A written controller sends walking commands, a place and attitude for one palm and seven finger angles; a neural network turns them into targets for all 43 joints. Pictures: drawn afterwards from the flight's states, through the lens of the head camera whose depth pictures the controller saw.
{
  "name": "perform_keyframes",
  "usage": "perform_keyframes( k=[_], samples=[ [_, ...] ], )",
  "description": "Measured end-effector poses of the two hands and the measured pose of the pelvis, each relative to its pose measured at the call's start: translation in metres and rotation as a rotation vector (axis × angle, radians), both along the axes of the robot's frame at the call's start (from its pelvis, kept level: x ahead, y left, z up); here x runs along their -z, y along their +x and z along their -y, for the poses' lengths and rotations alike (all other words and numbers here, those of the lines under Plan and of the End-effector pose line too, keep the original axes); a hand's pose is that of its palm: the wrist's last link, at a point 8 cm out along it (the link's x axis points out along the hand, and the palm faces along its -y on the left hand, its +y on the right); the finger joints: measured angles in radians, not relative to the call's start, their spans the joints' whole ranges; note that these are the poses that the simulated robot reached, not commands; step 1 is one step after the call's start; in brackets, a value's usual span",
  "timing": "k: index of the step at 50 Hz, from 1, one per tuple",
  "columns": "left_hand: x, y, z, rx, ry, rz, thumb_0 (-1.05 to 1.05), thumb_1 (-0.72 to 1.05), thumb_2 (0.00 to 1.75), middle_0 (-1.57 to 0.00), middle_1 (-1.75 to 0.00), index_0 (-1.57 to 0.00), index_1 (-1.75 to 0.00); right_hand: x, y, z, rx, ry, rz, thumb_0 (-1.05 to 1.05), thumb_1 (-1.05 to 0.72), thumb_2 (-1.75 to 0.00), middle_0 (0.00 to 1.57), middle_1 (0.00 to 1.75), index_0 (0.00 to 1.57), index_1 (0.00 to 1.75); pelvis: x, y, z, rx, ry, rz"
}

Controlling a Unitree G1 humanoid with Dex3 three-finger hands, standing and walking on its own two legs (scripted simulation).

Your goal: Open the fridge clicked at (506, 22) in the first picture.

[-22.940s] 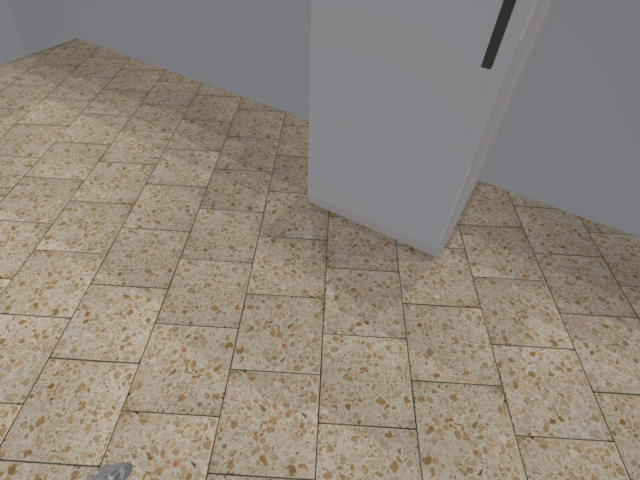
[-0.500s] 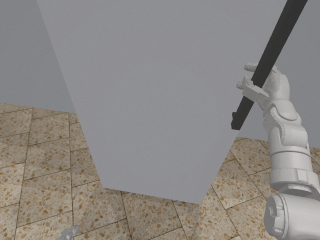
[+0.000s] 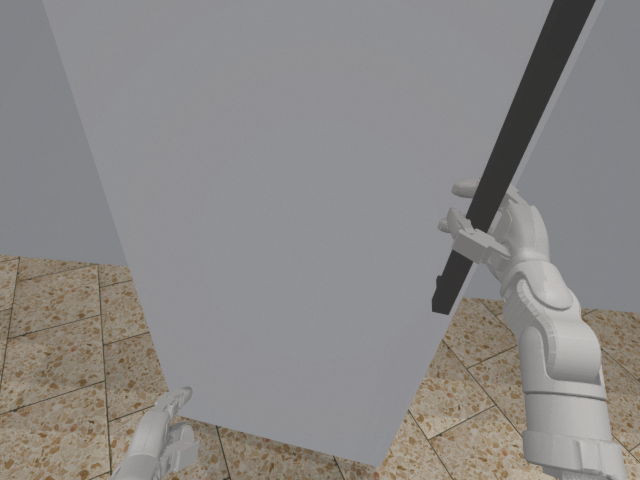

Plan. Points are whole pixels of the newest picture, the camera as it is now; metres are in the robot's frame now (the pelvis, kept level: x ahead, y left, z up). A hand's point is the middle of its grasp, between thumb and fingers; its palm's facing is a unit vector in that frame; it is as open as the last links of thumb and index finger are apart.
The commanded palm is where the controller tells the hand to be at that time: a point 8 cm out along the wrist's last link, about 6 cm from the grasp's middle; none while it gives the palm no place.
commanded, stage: walk backward, drawing the door open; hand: right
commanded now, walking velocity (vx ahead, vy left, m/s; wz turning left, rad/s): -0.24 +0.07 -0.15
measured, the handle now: (489, 177) +0.39 -0.16 +0.26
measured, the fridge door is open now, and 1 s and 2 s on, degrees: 9 37 70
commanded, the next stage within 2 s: none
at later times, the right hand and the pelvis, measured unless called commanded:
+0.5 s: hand (440, 346) +0.20 -0.09 +0.19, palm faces +0.06 +0.98 -0.20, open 7.2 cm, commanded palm +0.17 -0.14 +0.21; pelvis -0.10 +0.02 -0.01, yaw -4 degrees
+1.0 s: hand (352, 459) +0.10 +0.00 +0.18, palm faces +0.30 +0.93 -0.19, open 7.7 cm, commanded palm +0.06 -0.04 +0.20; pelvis -0.14 +0.18 -0.02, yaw -26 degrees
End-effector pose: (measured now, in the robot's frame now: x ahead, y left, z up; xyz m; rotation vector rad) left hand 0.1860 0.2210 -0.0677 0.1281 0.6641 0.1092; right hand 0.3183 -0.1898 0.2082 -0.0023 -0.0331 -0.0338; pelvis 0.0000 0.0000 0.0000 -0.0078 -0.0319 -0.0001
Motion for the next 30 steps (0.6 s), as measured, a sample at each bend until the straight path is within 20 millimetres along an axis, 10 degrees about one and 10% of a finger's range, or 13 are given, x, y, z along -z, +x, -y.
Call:
perform_keyframes(
  k=[17, 30],
  samples=[
    [0.02, -0.07, 0.007, 0.003, 0.029, -0.099, 0.01, 0.9, 0.9, -0.2, -0.3, -0.2, -0.3, 0.013, -0.098, -0.028, -0.026, -0.185, 0.255, -0.09, -0.63, -0.69, 0.45, 1.4, 0.2, 1.33, 0.006, -0.063, 0.002, 0.017, 0.002, -0.002],
    [0.05, -0.127, -0.014, 0.076, 0.0, -0.202, 0.01, 0.9, 0.9, -0.21, -0.3, -0.2, -0.3, 0.016, -0.168, -0.067, 0.019, -0.224, 0.291, -0.11, -0.63, -0.68, 0.44, 1.4, 0.15, 1.25, 0.01, -0.109, -0.041, 0.132, -0.003, -0.021]
  ],
)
